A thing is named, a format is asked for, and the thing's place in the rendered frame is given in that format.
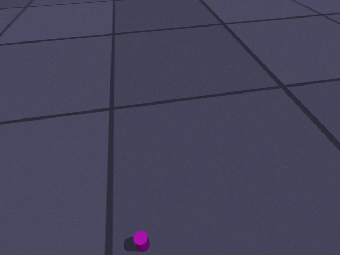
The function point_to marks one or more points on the can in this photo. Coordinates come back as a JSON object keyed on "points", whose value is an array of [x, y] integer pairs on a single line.
{"points": [[141, 240]]}

